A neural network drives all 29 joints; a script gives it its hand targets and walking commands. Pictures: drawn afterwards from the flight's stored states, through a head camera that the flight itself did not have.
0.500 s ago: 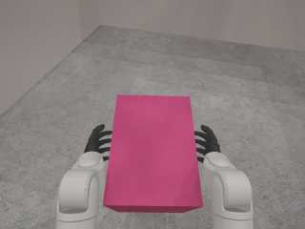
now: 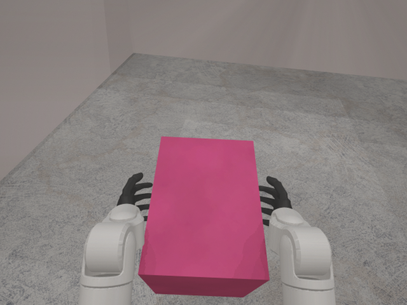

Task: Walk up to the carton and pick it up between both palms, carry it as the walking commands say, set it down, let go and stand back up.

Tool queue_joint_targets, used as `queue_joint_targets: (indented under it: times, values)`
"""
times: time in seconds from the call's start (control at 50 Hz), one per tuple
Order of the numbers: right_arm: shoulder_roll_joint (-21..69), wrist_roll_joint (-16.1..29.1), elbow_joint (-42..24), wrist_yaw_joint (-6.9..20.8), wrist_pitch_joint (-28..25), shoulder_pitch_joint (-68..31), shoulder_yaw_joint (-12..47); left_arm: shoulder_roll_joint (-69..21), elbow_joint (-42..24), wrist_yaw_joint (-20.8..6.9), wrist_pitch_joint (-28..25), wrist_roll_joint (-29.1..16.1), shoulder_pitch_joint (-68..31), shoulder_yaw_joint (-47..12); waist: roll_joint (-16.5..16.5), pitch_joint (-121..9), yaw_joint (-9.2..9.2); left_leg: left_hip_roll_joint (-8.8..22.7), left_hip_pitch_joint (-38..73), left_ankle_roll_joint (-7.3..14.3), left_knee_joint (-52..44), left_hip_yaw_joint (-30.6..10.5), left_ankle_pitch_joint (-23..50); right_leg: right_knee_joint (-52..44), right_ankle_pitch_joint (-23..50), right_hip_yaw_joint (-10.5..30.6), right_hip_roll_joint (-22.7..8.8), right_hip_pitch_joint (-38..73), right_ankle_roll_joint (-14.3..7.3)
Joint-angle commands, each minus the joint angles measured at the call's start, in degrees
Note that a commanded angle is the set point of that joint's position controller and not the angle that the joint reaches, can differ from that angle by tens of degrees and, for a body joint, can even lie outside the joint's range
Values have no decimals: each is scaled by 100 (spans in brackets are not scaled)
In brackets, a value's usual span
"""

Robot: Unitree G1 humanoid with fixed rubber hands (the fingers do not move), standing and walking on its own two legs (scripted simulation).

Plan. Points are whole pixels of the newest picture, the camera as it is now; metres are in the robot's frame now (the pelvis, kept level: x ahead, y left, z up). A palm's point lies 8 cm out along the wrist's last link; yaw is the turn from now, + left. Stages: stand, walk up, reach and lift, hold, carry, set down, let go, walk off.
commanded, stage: carry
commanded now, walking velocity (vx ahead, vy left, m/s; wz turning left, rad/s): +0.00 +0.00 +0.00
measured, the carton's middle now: (203, 219) +0.31 -0.01 +0.03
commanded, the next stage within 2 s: none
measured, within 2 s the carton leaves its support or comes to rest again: neither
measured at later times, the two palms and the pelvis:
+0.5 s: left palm (125, 212) +0.28 +0.13 +0.11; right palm (277, 211) +0.27 -0.14 +0.11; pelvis +0.00 +0.00 +0.00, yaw +0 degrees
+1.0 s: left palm (141, 204) +0.30 +0.11 +0.10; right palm (285, 204) +0.29 -0.16 +0.10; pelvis +0.02 -0.03 +0.00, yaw +0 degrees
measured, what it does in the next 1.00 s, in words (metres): stands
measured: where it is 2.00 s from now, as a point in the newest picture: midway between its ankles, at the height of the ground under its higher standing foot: outside the picture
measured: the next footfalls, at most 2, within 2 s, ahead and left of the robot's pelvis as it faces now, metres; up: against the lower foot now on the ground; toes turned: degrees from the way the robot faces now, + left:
none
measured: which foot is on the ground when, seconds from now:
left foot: down 0.00-1.00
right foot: down 0.00-1.00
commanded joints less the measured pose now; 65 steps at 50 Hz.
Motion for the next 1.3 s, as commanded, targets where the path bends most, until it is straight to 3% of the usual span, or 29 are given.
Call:
queue_joint_targets:
  times: [0.0,0.2,0.78,1.28]
  values:
    - [5646,1966,-498,1361,-98,-2144,2949,-5717,-417,-1159,-132,-1739,-1786,-2693,14,-995,93,1283,502,-368,-1018,-1393,-638,-276,-145,342,-467,169,-27]
    - [5692,1814,-334,1322,-103,-2043,2751,-5832,-433,-1202,-106,-1904,-2073,-2844,114,-1048,109,1266,646,-419,-1069,-1281,-711,-303,-93,372,-449,43,-49]
    - [5648,1774,-161,1337,-289,-2148,2771,-5763,-194,-1230,-329,-1769,-2087,-2653,-67,-1230,119,1077,836,-329,-103,-993,955,-353,658,590,-527,178,-114]
    - [5180,1513,337,1309,-788,-2235,2367,-5363,398,-1202,-830,-1521,-2152,-2231,-102,-1256,146,1036,759,-317,108,-951,963,-332,1096,671,-528,299,-214]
